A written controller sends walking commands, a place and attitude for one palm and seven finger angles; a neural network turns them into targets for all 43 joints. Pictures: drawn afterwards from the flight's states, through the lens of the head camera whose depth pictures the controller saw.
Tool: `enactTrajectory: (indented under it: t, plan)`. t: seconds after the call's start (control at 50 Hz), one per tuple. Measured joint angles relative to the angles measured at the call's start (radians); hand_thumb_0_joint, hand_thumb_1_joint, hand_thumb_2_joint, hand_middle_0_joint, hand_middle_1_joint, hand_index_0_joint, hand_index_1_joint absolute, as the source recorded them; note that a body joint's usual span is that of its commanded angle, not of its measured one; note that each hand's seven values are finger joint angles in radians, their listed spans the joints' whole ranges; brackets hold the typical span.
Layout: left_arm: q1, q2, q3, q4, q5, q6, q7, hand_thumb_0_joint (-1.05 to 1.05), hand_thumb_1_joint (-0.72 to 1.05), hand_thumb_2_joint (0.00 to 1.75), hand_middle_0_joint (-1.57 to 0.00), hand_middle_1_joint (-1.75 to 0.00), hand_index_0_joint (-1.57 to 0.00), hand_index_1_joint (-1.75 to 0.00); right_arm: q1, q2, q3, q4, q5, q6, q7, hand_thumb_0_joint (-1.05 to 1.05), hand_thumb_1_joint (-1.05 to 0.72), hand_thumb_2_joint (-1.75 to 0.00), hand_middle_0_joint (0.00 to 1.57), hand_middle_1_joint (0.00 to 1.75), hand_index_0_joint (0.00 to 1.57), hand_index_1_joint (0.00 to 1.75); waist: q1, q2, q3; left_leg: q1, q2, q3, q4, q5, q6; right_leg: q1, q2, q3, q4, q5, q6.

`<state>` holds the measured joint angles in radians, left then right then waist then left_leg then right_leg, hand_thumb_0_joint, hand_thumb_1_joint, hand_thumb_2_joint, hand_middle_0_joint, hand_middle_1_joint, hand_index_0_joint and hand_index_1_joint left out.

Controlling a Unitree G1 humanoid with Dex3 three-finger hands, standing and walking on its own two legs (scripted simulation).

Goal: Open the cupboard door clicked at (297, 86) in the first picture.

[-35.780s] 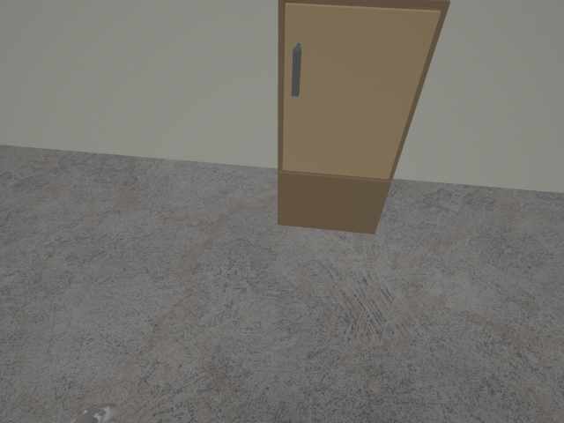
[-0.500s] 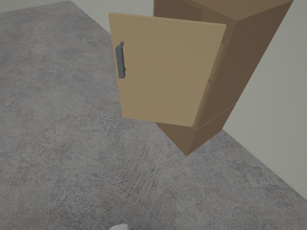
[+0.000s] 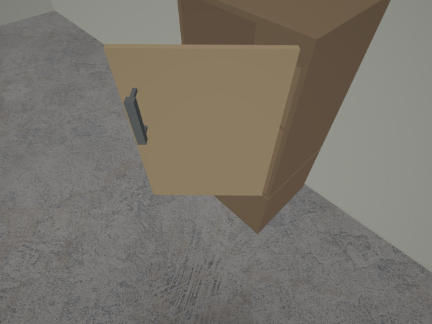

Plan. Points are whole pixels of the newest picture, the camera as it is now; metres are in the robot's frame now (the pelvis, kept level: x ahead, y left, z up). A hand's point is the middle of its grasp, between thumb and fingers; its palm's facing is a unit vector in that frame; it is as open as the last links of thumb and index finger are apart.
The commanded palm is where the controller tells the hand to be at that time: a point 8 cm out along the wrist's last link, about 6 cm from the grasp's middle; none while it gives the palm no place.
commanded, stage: come to a stop and stand still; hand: left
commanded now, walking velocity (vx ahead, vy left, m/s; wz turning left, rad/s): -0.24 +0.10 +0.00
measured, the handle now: (138, 117) +0.58 +0.22 +0.02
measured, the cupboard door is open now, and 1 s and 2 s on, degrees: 45 45 45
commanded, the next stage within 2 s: look again from close up in 1.08 s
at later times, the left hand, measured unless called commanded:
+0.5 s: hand out of the picture -0.01 +0.19 -0.17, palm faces +0.04 -0.97 -0.22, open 7.4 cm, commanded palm none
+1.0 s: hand out of the picture -0.07 +0.14 -0.17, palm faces +0.03 -0.99 -0.14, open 7.4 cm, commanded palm none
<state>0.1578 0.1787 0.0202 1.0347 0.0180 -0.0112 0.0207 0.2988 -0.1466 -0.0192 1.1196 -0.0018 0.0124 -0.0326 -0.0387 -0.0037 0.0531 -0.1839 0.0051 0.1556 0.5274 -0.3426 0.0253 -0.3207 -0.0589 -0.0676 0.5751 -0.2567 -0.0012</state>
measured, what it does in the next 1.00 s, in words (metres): steps on the spot: right foot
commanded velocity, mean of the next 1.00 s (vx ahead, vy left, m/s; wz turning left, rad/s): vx -0.02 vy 0.01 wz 0.00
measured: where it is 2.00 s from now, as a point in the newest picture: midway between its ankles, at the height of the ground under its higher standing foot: outside the picture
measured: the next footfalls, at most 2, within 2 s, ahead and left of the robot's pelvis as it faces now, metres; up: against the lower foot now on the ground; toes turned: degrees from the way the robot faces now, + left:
right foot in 0.46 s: -0.03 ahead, -0.13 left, +0.00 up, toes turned -1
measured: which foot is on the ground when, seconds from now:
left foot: down 0.00-1.00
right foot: down 0.00-0.20, up 0.22-0.44, down 0.46-1.00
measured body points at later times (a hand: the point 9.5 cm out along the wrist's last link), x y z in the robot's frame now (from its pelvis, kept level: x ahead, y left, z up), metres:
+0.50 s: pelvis -0.03 +0.01 +0.00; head -0.01 +0.01 +0.45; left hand -0.01 +0.24 -0.16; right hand +0.01 -0.23 -0.15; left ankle -0.04 +0.09 -0.73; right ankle -0.07 -0.13 -0.73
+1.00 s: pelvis -0.06 -0.01 +0.01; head -0.05 +0.00 +0.46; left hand -0.07 +0.20 -0.16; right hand -0.10 -0.22 -0.15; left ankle -0.04 +0.09 -0.73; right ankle -0.07 -0.13 -0.73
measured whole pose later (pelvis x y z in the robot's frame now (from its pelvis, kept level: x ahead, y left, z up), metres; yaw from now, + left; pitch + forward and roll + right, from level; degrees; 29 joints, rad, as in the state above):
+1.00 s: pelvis -0.06 -0.01 +0.01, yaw +0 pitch -2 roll +0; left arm 0.30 0.12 0.00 1.13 0.01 0.00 0.03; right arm 0.31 -0.12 -0.01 1.17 -0.01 0.02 -0.03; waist -0.01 -0.02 0.05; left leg -0.19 0.02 0.13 0.41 -0.19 0.03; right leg -0.14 -0.01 -0.03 0.41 -0.25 0.00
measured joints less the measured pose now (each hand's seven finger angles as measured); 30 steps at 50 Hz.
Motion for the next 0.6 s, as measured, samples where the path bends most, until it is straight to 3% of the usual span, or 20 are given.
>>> enactTrajectory:
  t: [0.06,0.14,0.2,0.28,0.34,0.4,0.46,0.48,0.54,0.6]
  plan:
    - [-0.02,-0.008,-0.004,-0.006,-0.004,0.008,0.008,0.0,0.92,0.9,-0.2,-0.3,-0.19,-0.3,-0.005,0.011,-0.004,-0.005,0.003,0.01,0.0,0.0,-0.91,-0.9,0.2,0.3,0.2,0.3,-0.009,-0.006,0.01,-0.011,0.0,-0.013,0.018,-0.004,-0.012,0.002,-0.004,-0.012,0.002,-0.001,-0.002]
    - [-0.037,-0.016,0.002,-0.021,-0.004,0.016,0.016,0.0,0.91,0.9,-0.2,-0.3,-0.2,-0.3,-0.021,0.014,-0.011,-0.02,0.005,0.025,0.0,0.0,-0.91,-0.9,0.2,0.3,0.2,0.3,0.004,-0.023,0.025,-0.027,-0.002,-0.032,0.056,-0.021,-0.03,0.001,-0.007,-0.021,0.013,-0.003,0.002]
    - [-0.034,-0.011,0.01,-0.024,-0.006,0.034,0.016,0.0,0.91,0.9,-0.2,-0.3,-0.2,-0.3,-0.039,0.016,-0.016,-0.035,-0.002,0.028,-0.001,0.0,-0.91,-0.9,0.2,0.3,0.2,0.3,0.018,-0.049,0.025,-0.02,-0.015,-0.023,0.035,-0.012,0.03,-0.007,-0.015,-0.011,0.02,0.006,0.01]
    - [-0.016,-0.002,0.023,-0.023,-0.005,0.065,0.019,0.0,0.91,0.9,-0.2,-0.3,-0.2,-0.3,-0.05,0.019,-0.013,-0.062,-0.016,0.013,-0.017,0.0,-0.91,-0.9,0.2,0.3,0.2,0.3,0.027,-0.051,0.014,-0.02,-0.01,-0.018,0.011,0.011,0.041,-0.056,0.018,0.05,0.237,-0.178,0.003]
    - [-0.002,0.0,0.03,-0.016,-0.002,0.069,0.017,0.0,0.91,0.9,-0.2,-0.3,-0.2,-0.3,-0.064,0.017,-0.008,-0.07,-0.021,0.008,-0.021,0.0,-0.91,-0.9,0.2,0.3,0.2,0.3,0.037,-0.036,0.012,-0.023,-0.005,-0.024,-0.011,0.034,0.041,-0.042,0.031,0.067,0.303,-0.207,0.003]
    - [0.02,-0.002,0.026,-0.009,-0.003,0.063,0.013,0.0,0.91,0.9,-0.2,-0.3,-0.19,-0.3,-0.084,0.0,-0.012,-0.066,-0.021,0.006,-0.021,0.0,-0.92,-0.9,0.2,0.3,0.2,0.3,0.048,-0.02,0.012,-0.027,-0.003,-0.019,-0.026,0.051,0.039,0.027,0.022,0.056,0.191,-0.182,0.009]
    - [0.054,0.004,0.02,0.002,-0.002,0.045,0.013,0.0,0.91,0.9,-0.2,-0.3,-0.19,-0.3,-0.095,-0.009,-0.014,-0.064,-0.01,0.0,-0.014,0.01,-0.92,-0.9,0.2,0.3,0.21,0.3,0.055,-0.023,0.003,-0.045,-0.009,-0.005,-0.006,0.048,0.029,0.127,0.01,0.061,-0.024,-0.048,0.011]
    - [0.063,0.003,0.019,0.013,-0.001,0.038,0.015,0.0,0.91,0.9,-0.2,-0.3,-0.19,-0.3,-0.102,-0.012,-0.015,-0.061,-0.005,0.001,-0.011,0.0,-0.92,-0.9,0.2,0.3,0.21,0.3,0.057,-0.022,0.001,-0.051,-0.006,0.002,0.004,0.044,0.024,0.14,0.011,0.066,-0.055,-0.08,0.02]
    - [0.084,-0.008,0.003,0.044,-0.001,0.034,0.013,0.0,0.91,0.9,-0.2,-0.3,-0.19,-0.3,-0.111,-0.02,-0.017,-0.057,-0.002,0.004,-0.001,0.0,-0.92,-0.9,0.2,0.3,0.2,0.3,0.036,-0.001,0.0,-0.036,0.0,-0.005,-0.031,0.072,0.018,0.146,0.02,0.06,-0.07,-0.074,0.024]
    - [0.098,-0.017,-0.007,0.057,-0.003,0.025,0.013,0.0,0.91,0.9,-0.2,-0.3,-0.19,-0.3,-0.101,-0.018,-0.012,-0.042,-0.003,-0.002,0.002,0.0,-0.91,-0.9,0.2,0.3,0.2,0.3,0.032,0.002,-0.004,-0.021,0.003,-0.011,-0.061,0.095,0.012,0.159,0.025,0.054,-0.092,-0.048,0.019]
